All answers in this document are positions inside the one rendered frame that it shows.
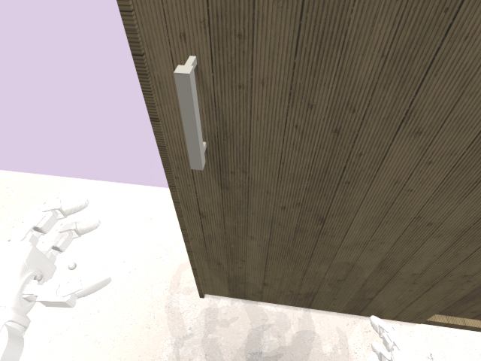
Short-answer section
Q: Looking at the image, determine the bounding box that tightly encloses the left robot forearm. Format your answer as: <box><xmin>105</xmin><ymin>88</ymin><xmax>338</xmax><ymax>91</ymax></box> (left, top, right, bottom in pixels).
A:
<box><xmin>0</xmin><ymin>306</ymin><xmax>31</xmax><ymax>361</ymax></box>

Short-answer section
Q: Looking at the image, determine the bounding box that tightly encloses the right robot hand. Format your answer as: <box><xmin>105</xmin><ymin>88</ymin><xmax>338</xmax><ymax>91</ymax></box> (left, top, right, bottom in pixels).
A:
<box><xmin>369</xmin><ymin>315</ymin><xmax>417</xmax><ymax>361</ymax></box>

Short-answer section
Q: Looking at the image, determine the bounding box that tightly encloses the handle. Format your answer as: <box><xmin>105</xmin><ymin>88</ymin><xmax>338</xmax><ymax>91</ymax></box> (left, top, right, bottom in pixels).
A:
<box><xmin>174</xmin><ymin>56</ymin><xmax>207</xmax><ymax>171</ymax></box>

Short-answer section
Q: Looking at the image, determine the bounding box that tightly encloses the wardrobe door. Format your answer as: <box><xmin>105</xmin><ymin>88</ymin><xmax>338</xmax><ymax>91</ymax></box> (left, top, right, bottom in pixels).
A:
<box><xmin>437</xmin><ymin>284</ymin><xmax>481</xmax><ymax>320</ymax></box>
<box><xmin>132</xmin><ymin>0</ymin><xmax>481</xmax><ymax>324</ymax></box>

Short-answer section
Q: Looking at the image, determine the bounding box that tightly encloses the left robot hand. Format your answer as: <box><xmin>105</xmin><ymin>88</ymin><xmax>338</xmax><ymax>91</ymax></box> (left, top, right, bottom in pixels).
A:
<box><xmin>0</xmin><ymin>197</ymin><xmax>112</xmax><ymax>314</ymax></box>

